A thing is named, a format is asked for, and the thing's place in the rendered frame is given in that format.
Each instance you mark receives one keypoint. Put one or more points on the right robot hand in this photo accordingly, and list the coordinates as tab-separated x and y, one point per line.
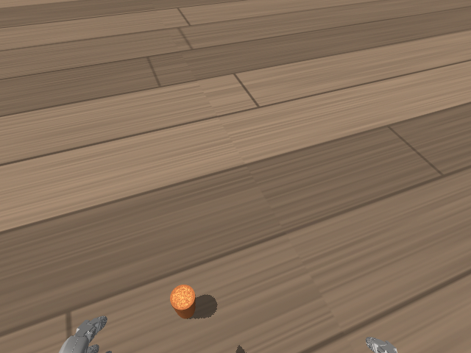
379	346

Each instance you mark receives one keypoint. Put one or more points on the cup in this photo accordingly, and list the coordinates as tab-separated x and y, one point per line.
183	299

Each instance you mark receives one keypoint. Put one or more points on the left robot hand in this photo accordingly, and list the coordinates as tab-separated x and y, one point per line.
84	335

